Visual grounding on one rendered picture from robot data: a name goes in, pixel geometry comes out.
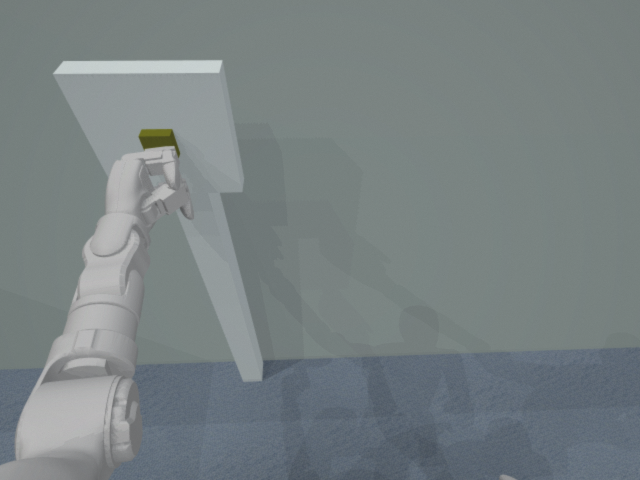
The panel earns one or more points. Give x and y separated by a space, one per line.
114 100

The button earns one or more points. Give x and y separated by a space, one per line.
152 138

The robot left forearm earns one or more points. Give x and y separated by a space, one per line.
99 335

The robot left hand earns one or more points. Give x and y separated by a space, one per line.
129 189

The left robot upper arm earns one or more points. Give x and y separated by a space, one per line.
80 429

